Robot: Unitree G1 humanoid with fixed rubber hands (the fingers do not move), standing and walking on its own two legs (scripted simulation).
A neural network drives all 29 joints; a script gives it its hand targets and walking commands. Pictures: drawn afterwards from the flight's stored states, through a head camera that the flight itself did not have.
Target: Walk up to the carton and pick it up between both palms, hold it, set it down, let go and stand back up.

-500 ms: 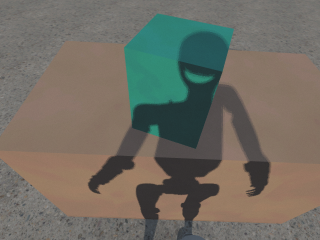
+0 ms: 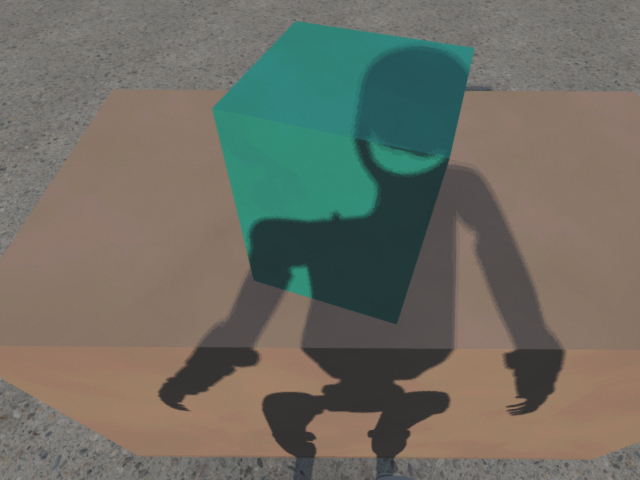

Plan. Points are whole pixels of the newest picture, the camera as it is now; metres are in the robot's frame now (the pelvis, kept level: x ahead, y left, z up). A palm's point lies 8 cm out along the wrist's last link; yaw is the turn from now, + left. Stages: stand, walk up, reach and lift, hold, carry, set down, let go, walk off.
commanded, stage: walk up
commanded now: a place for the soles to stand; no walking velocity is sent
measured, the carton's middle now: (348, 180) +0.47 -0.03 +0.12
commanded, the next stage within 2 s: none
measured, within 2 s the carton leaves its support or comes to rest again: neither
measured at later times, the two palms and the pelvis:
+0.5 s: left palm out of the picture +0.09 +0.30 -0.08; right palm out of the picture +0.08 -0.32 -0.10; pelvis +0.00 -0.01 +0.01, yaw +0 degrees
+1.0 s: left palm out of the picture +0.12 +0.28 -0.09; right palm out of the picture +0.12 -0.35 -0.09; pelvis +0.03 -0.03 +0.01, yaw -1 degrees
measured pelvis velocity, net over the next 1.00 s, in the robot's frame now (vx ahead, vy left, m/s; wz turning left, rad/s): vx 0.03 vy -0.03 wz -0.01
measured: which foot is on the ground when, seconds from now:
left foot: down 0.00-1.00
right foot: down 0.00-1.00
